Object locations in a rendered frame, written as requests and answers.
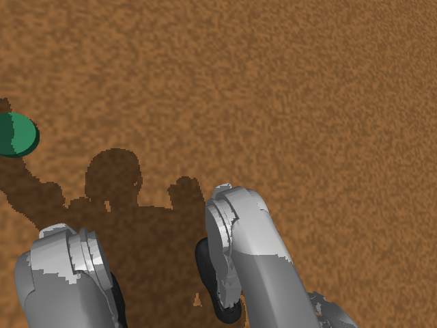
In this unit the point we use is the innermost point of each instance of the left robot foot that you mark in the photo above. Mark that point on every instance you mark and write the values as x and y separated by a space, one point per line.
119 302

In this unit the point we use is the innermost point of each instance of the right robot hand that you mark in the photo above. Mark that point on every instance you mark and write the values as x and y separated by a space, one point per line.
333 316

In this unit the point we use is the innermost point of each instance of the tin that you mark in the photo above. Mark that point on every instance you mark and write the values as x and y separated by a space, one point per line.
18 135

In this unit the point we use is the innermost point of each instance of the right robot foot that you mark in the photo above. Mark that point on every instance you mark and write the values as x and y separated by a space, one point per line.
208 277

